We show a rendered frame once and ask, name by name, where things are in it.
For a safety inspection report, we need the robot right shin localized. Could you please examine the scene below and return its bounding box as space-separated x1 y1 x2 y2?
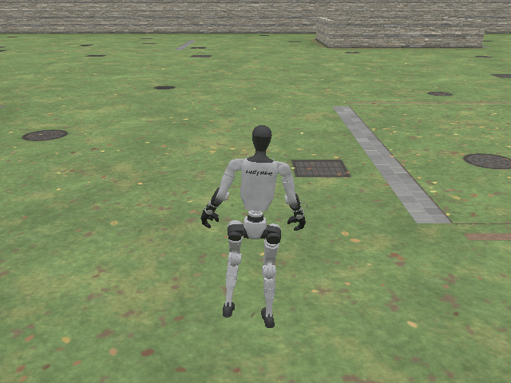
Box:
263 265 276 318

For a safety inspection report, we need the robot right forearm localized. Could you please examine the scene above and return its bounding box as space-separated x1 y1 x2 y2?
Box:
289 193 304 219

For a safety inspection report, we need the right robot hand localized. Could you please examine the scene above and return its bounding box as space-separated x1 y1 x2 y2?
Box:
287 216 306 231

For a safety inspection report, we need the right robot upper arm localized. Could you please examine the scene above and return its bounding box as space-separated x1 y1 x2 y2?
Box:
276 161 297 205

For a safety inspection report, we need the left robot upper arm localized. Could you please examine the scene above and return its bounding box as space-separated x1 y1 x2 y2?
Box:
216 159 244 201

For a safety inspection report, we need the robot shin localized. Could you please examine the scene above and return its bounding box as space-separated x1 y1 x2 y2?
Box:
263 265 276 318
225 252 239 307

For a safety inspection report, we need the left robot hand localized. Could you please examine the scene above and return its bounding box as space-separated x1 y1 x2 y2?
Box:
201 206 219 228

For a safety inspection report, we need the robot left forearm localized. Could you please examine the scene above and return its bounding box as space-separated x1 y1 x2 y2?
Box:
204 188 223 215

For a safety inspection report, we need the robot left shin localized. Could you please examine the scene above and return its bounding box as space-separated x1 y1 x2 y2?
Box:
225 252 239 307

